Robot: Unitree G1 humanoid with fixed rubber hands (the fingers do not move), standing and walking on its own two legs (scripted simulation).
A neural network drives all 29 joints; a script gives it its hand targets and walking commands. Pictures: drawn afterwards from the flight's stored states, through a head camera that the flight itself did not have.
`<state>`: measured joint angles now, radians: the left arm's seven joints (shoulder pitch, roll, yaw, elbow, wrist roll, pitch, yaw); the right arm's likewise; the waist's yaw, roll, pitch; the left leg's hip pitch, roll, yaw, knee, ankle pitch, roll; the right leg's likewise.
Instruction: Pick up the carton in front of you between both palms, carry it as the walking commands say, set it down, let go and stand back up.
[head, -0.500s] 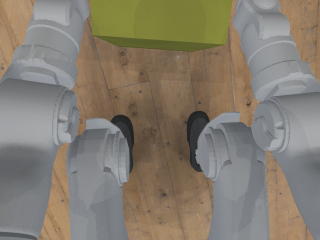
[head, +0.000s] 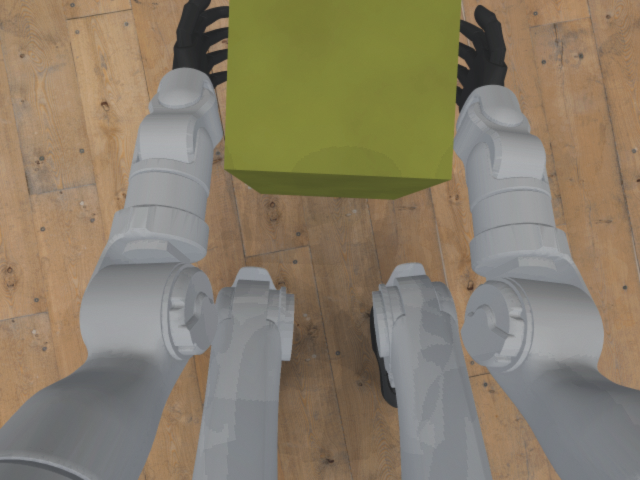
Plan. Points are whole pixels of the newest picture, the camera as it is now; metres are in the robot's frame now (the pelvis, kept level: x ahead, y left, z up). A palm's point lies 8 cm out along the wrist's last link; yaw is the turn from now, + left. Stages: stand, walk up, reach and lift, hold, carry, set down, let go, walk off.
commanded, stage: reach and lift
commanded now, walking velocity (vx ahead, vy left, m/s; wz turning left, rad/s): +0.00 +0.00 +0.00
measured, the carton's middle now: (335, 107) +0.52 -0.01 -0.15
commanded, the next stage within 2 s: none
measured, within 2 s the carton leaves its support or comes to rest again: neither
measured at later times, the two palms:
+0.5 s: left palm (128, 35) +0.49 +0.14 +0.07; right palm (578, 53) +0.48 -0.16 +0.07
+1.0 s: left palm out of the picture +0.44 +0.15 +0.23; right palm out of the picture +0.43 -0.15 +0.23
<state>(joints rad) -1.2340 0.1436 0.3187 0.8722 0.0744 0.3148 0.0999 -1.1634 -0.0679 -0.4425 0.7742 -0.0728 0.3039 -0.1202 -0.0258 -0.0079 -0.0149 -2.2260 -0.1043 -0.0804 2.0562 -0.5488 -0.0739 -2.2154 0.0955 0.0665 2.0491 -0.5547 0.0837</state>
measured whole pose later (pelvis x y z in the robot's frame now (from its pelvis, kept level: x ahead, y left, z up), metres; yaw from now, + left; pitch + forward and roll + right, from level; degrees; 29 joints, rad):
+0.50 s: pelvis +0.01 +0.00 +0.12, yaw +0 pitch +41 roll +0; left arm -0.98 0.01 0.42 0.68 0.20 0.40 0.04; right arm -0.93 0.04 -0.47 0.61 -0.20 0.39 -0.06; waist -0.02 0.00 -0.19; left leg -1.88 -0.11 -0.10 1.65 -0.49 -0.06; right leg -1.88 0.11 0.10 1.65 -0.49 0.07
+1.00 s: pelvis +0.06 +0.00 +0.27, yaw +0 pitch +27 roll +0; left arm -0.57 -0.09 0.36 0.63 0.20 0.33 0.04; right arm -0.55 0.11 -0.39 0.60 -0.20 0.33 -0.05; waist -0.01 0.00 -0.23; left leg -1.17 -0.09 -0.12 1.14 -0.43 -0.04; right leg -1.17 0.09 0.12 1.14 -0.43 0.04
